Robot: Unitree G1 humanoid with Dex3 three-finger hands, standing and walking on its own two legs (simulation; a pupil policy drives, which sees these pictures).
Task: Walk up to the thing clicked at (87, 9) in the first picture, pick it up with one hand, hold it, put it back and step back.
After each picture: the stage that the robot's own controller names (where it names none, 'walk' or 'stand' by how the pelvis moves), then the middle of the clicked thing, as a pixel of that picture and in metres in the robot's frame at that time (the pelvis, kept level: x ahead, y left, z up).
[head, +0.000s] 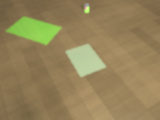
stand; (86, 8) +2.17 -0.05 -0.72
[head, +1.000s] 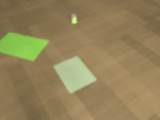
walk; (73, 18) +2.03 +0.27 -0.71
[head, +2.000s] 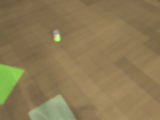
walk; (56, 35) +1.42 +0.41 -0.72
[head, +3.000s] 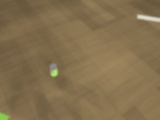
walk; (53, 70) +0.95 +0.33 -0.71
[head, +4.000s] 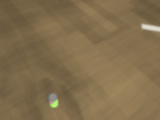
walk; (53, 100) +0.62 +0.21 -0.70
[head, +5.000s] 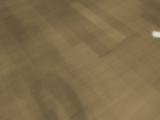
stand; out of the picture +0.38 +0.20 -0.69
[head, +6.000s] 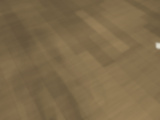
stand; out of the picture +0.36 +0.18 -0.72
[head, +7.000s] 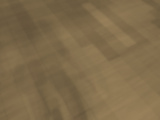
stand; out of the picture +0.40 +0.15 -0.72
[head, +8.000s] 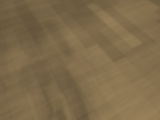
stand; out of the picture +0.39 +0.15 -0.71
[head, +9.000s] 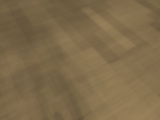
stand; out of the picture +0.40 +0.14 -0.72
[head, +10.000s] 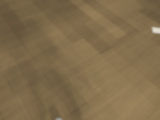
stand; out of the picture +0.40 +0.18 -0.72
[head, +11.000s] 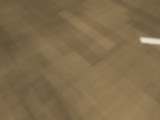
stand; out of the picture +0.33 +0.19 -0.72
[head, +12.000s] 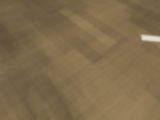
stand; out of the picture +0.34 +0.20 -0.72
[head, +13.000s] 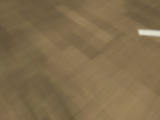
stand; out of the picture +0.35 +0.21 -0.72
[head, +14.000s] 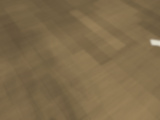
stand; out of the picture +0.37 +0.16 -0.72
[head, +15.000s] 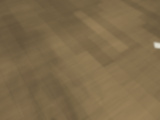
stand; out of the picture +0.37 +0.15 -0.73
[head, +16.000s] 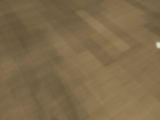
go down; out of the picture +0.37 +0.15 -0.72
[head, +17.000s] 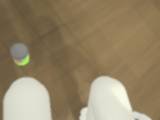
go down; (20, 54) +0.45 +0.21 -0.30
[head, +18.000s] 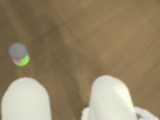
close in; (19, 54) +0.45 +0.22 -0.28
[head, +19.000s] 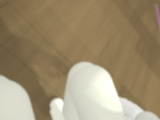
close in; out of the picture +0.43 +0.26 -0.22
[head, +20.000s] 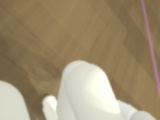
close; out of the picture +0.43 +0.27 -0.22
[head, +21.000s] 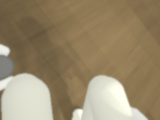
lift; out of the picture +0.34 +0.25 -0.12
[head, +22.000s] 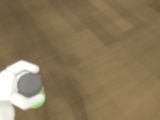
lift; (32, 91) +0.31 +0.16 +0.03
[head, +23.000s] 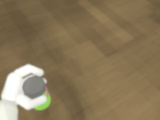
hold; (37, 93) +0.31 +0.16 +0.01
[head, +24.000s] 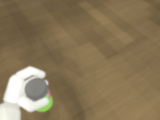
hold; (39, 95) +0.31 +0.16 +0.01
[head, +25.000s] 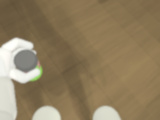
crouch; (29, 66) +0.40 +0.17 -0.06
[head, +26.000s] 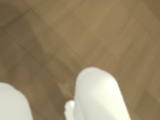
lower; out of the picture +0.45 +0.27 -0.16
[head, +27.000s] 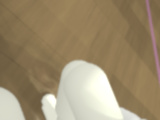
lower; out of the picture +0.44 +0.29 -0.22
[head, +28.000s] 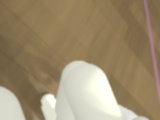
lower; out of the picture +0.44 +0.29 -0.23
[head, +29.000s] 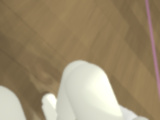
lower; out of the picture +0.44 +0.29 -0.23
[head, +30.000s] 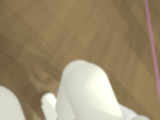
lower; out of the picture +0.44 +0.29 -0.22
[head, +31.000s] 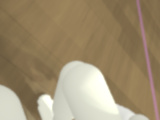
open; out of the picture +0.44 +0.27 -0.24
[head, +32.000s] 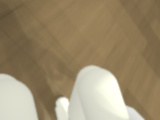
stand; out of the picture +0.45 +0.25 -0.25
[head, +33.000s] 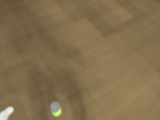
stand; (55, 108) +0.42 +0.14 -0.60
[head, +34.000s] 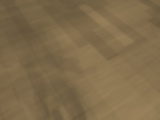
stand; out of the picture +0.41 +0.14 -0.66
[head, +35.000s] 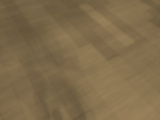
stand; out of the picture +0.40 +0.14 -0.66
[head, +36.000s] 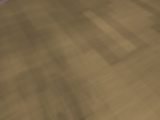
stand; out of the picture +0.42 +0.14 -0.72
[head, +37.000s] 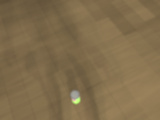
walk; (75, 97) +0.50 +0.11 -0.70
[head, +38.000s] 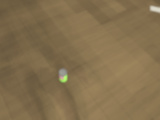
walk; (63, 75) +0.73 +0.14 -0.71
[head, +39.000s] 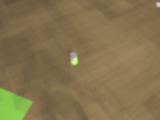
stand; (73, 58) +1.03 +0.17 -0.70
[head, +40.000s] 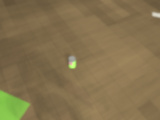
stand; (72, 62) +1.05 +0.13 -0.72
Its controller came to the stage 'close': yes
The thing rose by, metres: 0.72
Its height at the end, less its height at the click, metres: +0.00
